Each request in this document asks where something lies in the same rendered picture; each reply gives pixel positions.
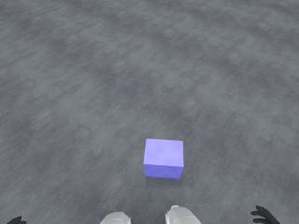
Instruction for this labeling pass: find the left robot thigh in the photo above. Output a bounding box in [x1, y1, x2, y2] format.
[100, 212, 132, 224]

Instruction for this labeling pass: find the right robot hand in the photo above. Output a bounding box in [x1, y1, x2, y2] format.
[250, 205, 280, 224]

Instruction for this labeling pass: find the robot thigh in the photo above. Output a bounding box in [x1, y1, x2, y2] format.
[100, 212, 132, 224]
[165, 206, 201, 224]

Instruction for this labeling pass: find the right robot thigh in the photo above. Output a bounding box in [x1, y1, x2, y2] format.
[165, 206, 201, 224]

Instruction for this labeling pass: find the carton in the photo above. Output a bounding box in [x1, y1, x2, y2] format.
[143, 138, 184, 179]

